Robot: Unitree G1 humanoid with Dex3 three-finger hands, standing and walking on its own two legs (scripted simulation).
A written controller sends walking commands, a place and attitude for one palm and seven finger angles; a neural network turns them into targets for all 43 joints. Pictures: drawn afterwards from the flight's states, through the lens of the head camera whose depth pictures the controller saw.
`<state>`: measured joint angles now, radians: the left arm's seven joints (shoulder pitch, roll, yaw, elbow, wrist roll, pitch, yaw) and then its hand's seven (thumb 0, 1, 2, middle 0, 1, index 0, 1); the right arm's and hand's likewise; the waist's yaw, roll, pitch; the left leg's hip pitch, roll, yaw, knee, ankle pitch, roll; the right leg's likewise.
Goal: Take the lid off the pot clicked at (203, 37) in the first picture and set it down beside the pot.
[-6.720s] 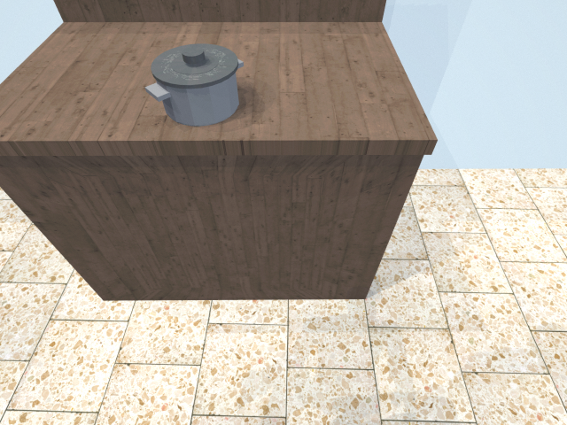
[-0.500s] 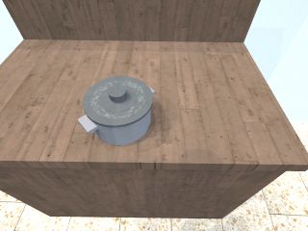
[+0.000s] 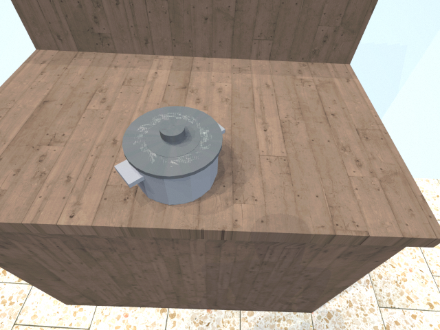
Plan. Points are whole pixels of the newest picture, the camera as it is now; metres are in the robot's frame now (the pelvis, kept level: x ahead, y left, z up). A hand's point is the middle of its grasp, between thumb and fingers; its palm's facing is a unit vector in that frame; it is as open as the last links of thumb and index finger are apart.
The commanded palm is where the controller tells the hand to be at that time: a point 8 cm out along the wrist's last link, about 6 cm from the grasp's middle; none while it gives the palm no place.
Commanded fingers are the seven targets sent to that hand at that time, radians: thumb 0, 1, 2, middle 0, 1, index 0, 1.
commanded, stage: look again from close up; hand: left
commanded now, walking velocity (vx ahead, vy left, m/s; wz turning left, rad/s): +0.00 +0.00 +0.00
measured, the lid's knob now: (172, 130) +0.41 +0.12 +0.15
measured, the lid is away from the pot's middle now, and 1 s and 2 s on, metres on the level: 0.00 0.00 0.00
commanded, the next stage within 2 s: shuffle to correct the standing spot in 0.68 s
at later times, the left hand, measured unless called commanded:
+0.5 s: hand out of the picture -0.01 +0.17 -0.18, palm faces +0.03 -0.99 -0.15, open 7.3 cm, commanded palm none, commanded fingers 0.00 0.90 0.90 -0.20 -0.30 -0.20 -0.30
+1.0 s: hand out of the picture -0.02 +0.18 -0.19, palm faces +0.02 -0.99 -0.14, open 7.4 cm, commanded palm none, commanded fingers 0.00 0.90 0.90 -0.20 -0.30 -0.20 -0.30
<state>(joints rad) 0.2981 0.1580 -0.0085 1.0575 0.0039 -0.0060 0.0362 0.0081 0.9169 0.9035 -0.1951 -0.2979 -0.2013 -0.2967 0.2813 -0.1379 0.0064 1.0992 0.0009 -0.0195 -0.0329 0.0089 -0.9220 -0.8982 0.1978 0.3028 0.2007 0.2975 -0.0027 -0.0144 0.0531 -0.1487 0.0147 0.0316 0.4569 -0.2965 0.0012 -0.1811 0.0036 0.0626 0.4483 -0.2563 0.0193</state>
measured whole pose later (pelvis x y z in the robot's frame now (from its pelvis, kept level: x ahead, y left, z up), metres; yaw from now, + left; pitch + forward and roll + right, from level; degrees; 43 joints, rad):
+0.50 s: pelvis +0.00 +0.01 +0.00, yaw +0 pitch -1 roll +0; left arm 0.31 0.14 -0.01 1.07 0.01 -0.01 0.04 0.01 0.91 0.90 -0.19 -0.30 -0.20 -0.30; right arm 0.31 -0.11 0.01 1.12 0.00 -0.03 -0.04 0.01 -0.92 -0.90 0.20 0.30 0.20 0.30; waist 0.00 -0.03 0.05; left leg -0.16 0.00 0.04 0.47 -0.30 0.02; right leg -0.19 -0.02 0.07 0.45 -0.25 0.04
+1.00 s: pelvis -0.01 +0.02 +0.00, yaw +0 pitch +0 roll -1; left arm 0.32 0.15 0.00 1.07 0.00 0.02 0.04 0.00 0.91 0.90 -0.19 -0.30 -0.20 -0.30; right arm 0.29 -0.10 -0.01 1.12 0.01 -0.01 -0.05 0.02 -0.93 -0.90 0.20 0.30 0.20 0.30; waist -0.01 -0.05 0.06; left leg -0.19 -0.01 0.04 0.49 -0.30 0.03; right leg -0.21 -0.02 0.08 0.46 -0.25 0.05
